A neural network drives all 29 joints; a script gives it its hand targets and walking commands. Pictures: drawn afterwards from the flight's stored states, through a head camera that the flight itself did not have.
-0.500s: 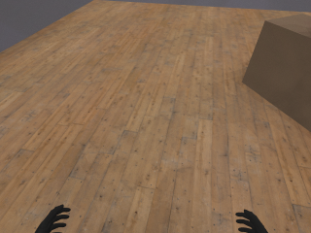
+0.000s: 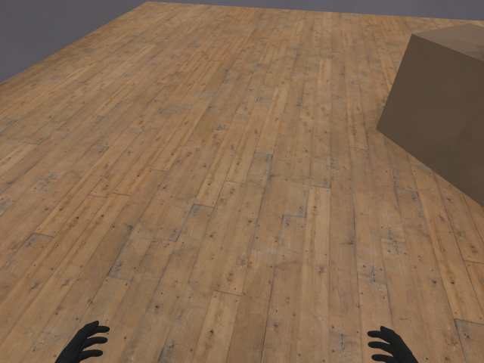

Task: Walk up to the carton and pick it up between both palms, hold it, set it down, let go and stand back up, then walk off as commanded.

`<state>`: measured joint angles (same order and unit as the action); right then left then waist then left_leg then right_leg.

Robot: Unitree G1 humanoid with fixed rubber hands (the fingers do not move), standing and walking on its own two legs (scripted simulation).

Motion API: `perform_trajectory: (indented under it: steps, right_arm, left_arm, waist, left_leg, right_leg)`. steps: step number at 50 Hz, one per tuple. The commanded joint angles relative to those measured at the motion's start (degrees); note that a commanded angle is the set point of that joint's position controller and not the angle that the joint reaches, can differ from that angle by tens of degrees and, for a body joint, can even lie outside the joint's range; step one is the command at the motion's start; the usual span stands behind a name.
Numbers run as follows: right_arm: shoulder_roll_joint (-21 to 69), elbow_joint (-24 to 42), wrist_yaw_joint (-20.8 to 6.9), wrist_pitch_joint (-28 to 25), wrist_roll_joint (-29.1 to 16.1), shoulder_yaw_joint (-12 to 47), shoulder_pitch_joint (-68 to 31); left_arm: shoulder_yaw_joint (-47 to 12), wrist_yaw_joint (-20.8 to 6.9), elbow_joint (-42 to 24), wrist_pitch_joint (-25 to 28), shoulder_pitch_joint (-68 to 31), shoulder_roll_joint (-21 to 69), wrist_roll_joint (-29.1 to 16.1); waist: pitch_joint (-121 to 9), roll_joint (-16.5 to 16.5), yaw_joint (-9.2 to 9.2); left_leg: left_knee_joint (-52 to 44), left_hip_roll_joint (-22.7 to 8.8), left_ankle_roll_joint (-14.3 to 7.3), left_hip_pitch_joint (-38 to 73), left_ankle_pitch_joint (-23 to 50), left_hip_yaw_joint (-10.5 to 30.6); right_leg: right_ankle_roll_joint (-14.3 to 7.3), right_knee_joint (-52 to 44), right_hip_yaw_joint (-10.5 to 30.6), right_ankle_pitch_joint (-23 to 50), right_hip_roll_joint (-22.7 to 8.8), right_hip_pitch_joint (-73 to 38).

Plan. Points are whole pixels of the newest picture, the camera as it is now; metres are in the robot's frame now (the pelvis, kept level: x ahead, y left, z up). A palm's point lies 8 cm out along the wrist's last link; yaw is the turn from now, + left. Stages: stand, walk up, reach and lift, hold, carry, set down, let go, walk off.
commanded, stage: stand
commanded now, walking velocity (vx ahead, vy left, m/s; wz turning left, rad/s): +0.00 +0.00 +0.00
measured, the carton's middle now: out of the picture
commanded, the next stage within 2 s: walk up in 0.36 s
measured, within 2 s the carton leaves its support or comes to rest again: neither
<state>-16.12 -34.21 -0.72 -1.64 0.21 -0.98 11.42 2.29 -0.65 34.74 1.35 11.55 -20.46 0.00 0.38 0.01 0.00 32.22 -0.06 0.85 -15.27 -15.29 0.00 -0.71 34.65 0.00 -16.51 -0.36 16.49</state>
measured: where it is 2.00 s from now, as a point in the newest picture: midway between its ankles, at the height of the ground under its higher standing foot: (322, 320)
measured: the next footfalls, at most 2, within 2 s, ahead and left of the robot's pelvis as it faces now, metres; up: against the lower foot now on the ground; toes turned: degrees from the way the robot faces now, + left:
right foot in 0.94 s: +0.15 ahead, -0.27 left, +0.00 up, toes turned -19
left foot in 1.44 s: +0.50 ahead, -0.12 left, +0.00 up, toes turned -16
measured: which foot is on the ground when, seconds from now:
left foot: down 0.00-0.94, up 0.96-1.00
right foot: down 0.00-0.62, up 0.64-0.92, down 0.94-1.00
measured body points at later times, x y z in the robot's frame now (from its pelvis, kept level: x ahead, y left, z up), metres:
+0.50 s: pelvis +0.00 +0.00 +0.00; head -0.01 +0.00 +0.45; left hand +0.16 +0.29 -0.06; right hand +0.17 -0.26 -0.08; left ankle +0.02 +0.13 -0.73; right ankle +0.02 -0.11 -0.73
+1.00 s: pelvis +0.07 -0.12 -0.03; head +0.05 -0.16 +0.42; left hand +0.30 +0.16 -0.05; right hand +0.12 -0.47 -0.11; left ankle +0.02 +0.10 -0.69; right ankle +0.11 -0.26 -0.73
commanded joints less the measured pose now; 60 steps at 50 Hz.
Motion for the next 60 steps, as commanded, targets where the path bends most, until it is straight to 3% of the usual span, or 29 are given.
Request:
perform_trajectory:
  steps: [1,5,7,9,12,19,27,28,29,30,31,32,33,34,37,41,43,44,45,46,47,48,49,50,52,55,56,57,60]
  right_arm:
    - [-13.97,1.36,0.1,-1.58,-0.11,-3.75,-3.68]
    - [-13.98,1.19,0.27,-1.57,-0.19,-3.77,-2.75]
    - [-13.03,0.63,0.23,-1.32,-0.23,-3.39,-1.83]
    - [-13.54,0.92,0.25,-1.36,-0.04,-3.59,-3.56]
    - [-13.38,0.75,0.21,-1.33,-0.37,-3.48,-2.83]
    - [-12.99,0.8,0.07,-1.36,-0.31,-3.34,-2.69]
    - [-13.92,0.93,0.38,-1.35,-0.4,-3.6,-2.95]
    - [-21.61,4.62,0.22,-2.64,3.8,-7.09,2.59]
    - [-23.08,4.52,0.66,-2.78,4.68,-8.51,7.1]
    - [-25.85,3.8,1.26,-2.61,5.23,-10.03,9.25]
    - [-25.28,5.18,2.21,-2.96,5.55,-10.76,6.37]
    - [-24.63,6.19,2.8,-3.55,5.41,-10.53,4.31]
    - [-24.29,6.62,3.1,-4.36,5.23,-10.26,3.44]
    - [-24.08,6.41,3.21,-4.96,5.23,-9.98,2.82]
    - [-23.61,7.34,2.53,-5.15,5.2,-9.9,2.07]
    - [-24.89,9.29,1.09,-4.39,3.98,-9.99,-1.0]
    - [-24.28,9.03,0.69,-3.45,3.33,-9.9,-1.33]
    - [-23.27,8.51,0.39,-3.08,3.14,-9.48,-0.26]
    - [-21.41,8.38,-0.07,-2.6,3.63,-8.43,0.13]
    - [-17.72,9.14,-1.24,-2.23,3.44,-6.75,1.26]
    - [-13.81,12.44,-2.47,-2.39,2.26,-4.82,-1.47]
    - [-17.73,14.43,-3.04,-2.41,1.24,-5.75,-3.75]
    - [-21.04,14.27,-2.58,-2.05,0.3,-7.11,-2.61]
    - [-21.67,13.66,-2.61,-2.27,0.11,-7.3,-2.09]
    - [-21.17,10.66,-2.83,-3.14,0.23,-7.25,0.3]
    - [-20.36,10.4,-3.41,-2.55,1.41,-6.56,0.45]
    - [-20.45,10.5,-3.58,-2.41,1.56,-6.6,-0.88]
    - [-19.52,10.73,-3.83,-1.96,1.64,-6.54,-1.26]
    - [-19.51,10.56,-4.05,-1.51,1.7,-7.0,-1.81]
  left_arm:
    - [2.54,-0.03,-2.24,2.11,-2.61,-10.47,-0.33]
    - [2.22,-0.23,-1.3,2.01,-1.95,-10.17,-0.37]
    - [2.08,-0.14,-1.76,2.16,-3.54,-10.18,-0.06]
    - [2.33,-0.04,-1.61,2.18,-2.91,-10.36,-0.03]
    - [1.89,0.03,-1.64,2.23,-3.77,-9.78,-0.11]
    - [2.44,-0.04,-1.15,1.81,-3.49,-10.89,-0.08]
    - [2.26,-0.07,-0.32,2.03,-3.26,-10.69,-0.37]
    - [3.86,-3.6,-4.66,-0.02,0.08,-14.2,1.9]
    - [4.02,-4.96,-7.05,-0.58,-3.02,-12.48,1.88]
    - [3.76,-5.36,-8.27,-0.87,-3.97,-10.38,2.44]
    - [5.15,-5.55,-9.83,-1.43,-4.62,-12.88,3.79]
    - [6.04,-6.28,-9.7,-1.83,-3.16,-14.65,3.44]
    - [6.39,-7.04,-9.82,-2.15,-2.6,-14.53,3.23]
    - [6.4,-7.67,-10.05,-2.18,-2.12,-14.17,2.8]
    - [6.03,-8.76,-9.41,-2.14,0.09,-12.75,2.07]
    - [5.59,-9.49,-9.37,-2.54,-0.08,-12.26,1.21]
    - [5.94,-8.83,-7.1,-2.35,3.5,-13.68,1.41]
    - [6.73,-8.17,-5.24,-1.98,6.53,-15.74,1.93]
    - [7.54,-7.08,-3.33,-1.61,11.7,-17.06,1.9]
    - [9.11,-5.3,-0.63,-1.06,18.99,-20.97,1.35]
    - [9.58,-3.43,-1.15,-0.93,18.67,-24.72,1.34]
    - [9.11,-2.55,-3.32,-1.0,16.3,-24.96,0.83]
    - [8.56,-1.83,-4.07,-0.59,13.94,-25.32,0.24]
    - [8.32,-1.08,-4.27,-0.01,11.39,-23.95,0.1]
    - [6.96,-0.29,-3.77,0.81,11.45,-22.08,-0.07]
    - [5.42,-0.39,-4.43,1.34,9.75,-19.09,0.48]
    - [5.02,-0.38,-4.49,1.41,10.22,-18.02,0.28]
    - [5.08,-0.54,-4.77,1.66,10.39,-18.15,0.8]
    - [5.72,-0.51,-4.83,2.25,12.36,-19.64,1.06]
  waist:
    - [-3.47,-0.45,0.71]
    - [-2.75,0.05,0.0]
    - [-2.73,-1.64,-0.69]
    - [-2.25,0.35,0.42]
    - [-4.09,-2.13,-0.36]
    - [-2.39,0.72,0.06]
    - [-1.63,-1.27,0.08]
    - [-5.14,4.36,-1.09]
    - [-3.81,7.8,-4.73]
    - [-2.07,16.95,-5.04]
    - [0.73,10.71,-3.74]
    - [3.65,5.42,-2.26]
    - [4.74,2.21,-1.55]
    - [4.49,2.56,-1.23]
    - [-0.23,7.95,-1.96]
    - [-0.24,14.53,-0.07]
    - [-0.14,11.45,1.45]
    - [-2.67,6.24,2.71]
    - [-5.99,-0.74,5.58]
    - [-8.41,-13.19,9.42]
    - [-3.28,-20.48,9.52]
    - [1.8,-15.62,8.19]
    - [3.39,-12.13,6.06]
    - [4.96,-8.22,4.35]
    - [3.84,-9.65,3.02]
    - [6.97,-10.56,2.09]
    - [9.93,-6.88,2.13]
    - [10.64,-6.44,2.17]
    - [8.55,-7.25,3.06]
  left_leg:
    - [-5.46,-6.0,-2.51,3.1,5.92,6.25]
    - [-6.2,-6.26,-2.41,4.0,4.69,6.49]
    - [-5.9,-6.16,-2.27,3.69,5.46,6.32]
    - [-6.22,-6.0,-2.21,3.36,4.69,6.25]
    - [-5.73,-6.19,-2.4,4.15,5.6,6.07]
    - [-6.12,-6.29,-2.05,3.81,7.25,5.84]
    - [-7.1,-6.53,-2.47,3.71,3.84,6.41]
    - [-6.53,-8.23,-7.07,16.84,-15.72,4.14]
    - [-14.9,-13.67,-11.25,29.82,-26.93,11.09]
    - [-21.28,-26.62,-16.2,29.36,-32.07,23.35]
    - [-21.58,-31.33,-18.61,23.17,-31.74,25.79]
    - [-22.66,-31.46,-18.92,16.72,-31.62,24.77]
    - [-23.01,-30.28,-17.58,13.01,-29.87,21.72]
    - [-22.13,-27.27,-15.57,10.87,-25.43,16.36]
    - [-19.92,-21.18,-12.74,14.65,-15.82,1.83]
    - [-18.7,-17.51,-9.18,5.37,-17.94,-8.1]
    - [-13.31,-17.3,-8.55,1.85,-21.53,-11.21]
    - [-6.38,-16.26,-7.44,0.3,-22.96,-13.17]
    - [6.1,-13.88,-6.64,-2.11,-21.25,-14.42]
    - [25.59,-8.79,-5.12,-11.34,-21.61,-15.56]
    - [37.65,-2.63,-2.03,-28.3,-24.01,-9.34]
    - [42.59,-1.55,-1.11,-35.0,-21.18,-2.01]
    - [43.35,-5.03,-1.16,-33.0,-17.21,1.98]
    - [41.89,-6.12,-1.58,-31.35,-14.53,2.4]
    - [36.48,-6.53,-2.2,-26.38,-10.28,2.66]
    - [30.5,-6.68,-1.56,-23.63,-4.77,1.98]
    - [28.9,-6.82,-1.48,-24.93,-2.35,1.66]
    - [26.91,-6.86,-1.47,-24.65,-0.92,1.74]
    - [21.22,-6.25,-1.1,-24.51,3.52,0.76]
  right_leg:
    - [-1.25,-9.73,7.07,4.62,-6.87,-3.42]
    - [-1.09,-10.06,7.13,3.75,-6.85,-1.87]
    - [-1.25,-10.62,7.4,4.35,-7.24,-2.37]
    - [-1.43,-11.04,8.02,3.78,-7.48,-2.61]
    - [-1.41,-10.67,7.72,6.04,-7.71,-3.42]
    - [-1.08,-10.24,7.29,6.18,-7.19,-2.93]
    - [-1.22,-11.58,7.95,3.19,-7.72,-1.92]
    - [-5.29,-5.3,13.01,-13.37,-4.33,11.99]
    - [-1.27,-0.33,6.29,-17.78,0.44,30.09]
    - [-0.42,17.07,0.39,-12.11,-0.92,35.43]
    - [0.17,24.67,5.38,-10.45,-6.76,35.9]
    - [0.93,28.57,5.99,-7.73,-8.03,32.62]
    - [0.83,29.32,6.7,-5.46,-8.93,30.46]
    - [0.66,25.91,7.47,-4.47,-10.55,27.59]
    - [1.1,18.16,2.45,-1.3,-8.48,23.12]
    - [0.37,7.17,-2.58,3.68,-7.79,9.31]
    - [0.05,3.79,-6.28,6.62,-5.61,2.09]
    - [-0.52,3.27,-6.58,5.47,-3.67,-3.7]
    - [-1.87,1.2,-6.26,2.22,-1.51,-10.76]
    - [-4.55,-5.01,1.6,-8.89,-1.79,-21.09]
    - [-8.61,-15.23,30.6,-21.78,-11.41,-21.61]
    - [-13.66,-25.51,49.02,-33.57,-16.72,-15.65]
    - [-15.19,-27.38,50.93,-39.36,-19.37,-11.8]
    - [-13.71,-25.62,45.15,-37.8,-17.3,-9.71]
    - [-11.5,-22.78,34.29,-26.96,-12.11,-6.89]
    - [-12.28,-23.85,29.42,-23.67,-11.26,1.35]
    - [-12.52,-25.57,29.04,-23.14,-11.36,2.47]
    - [-12.56,-26.72,28.99,-24.14,-11.52,3.42]
    - [-11.99,-26.8,25.98,-22.52,-10.6,-0.8]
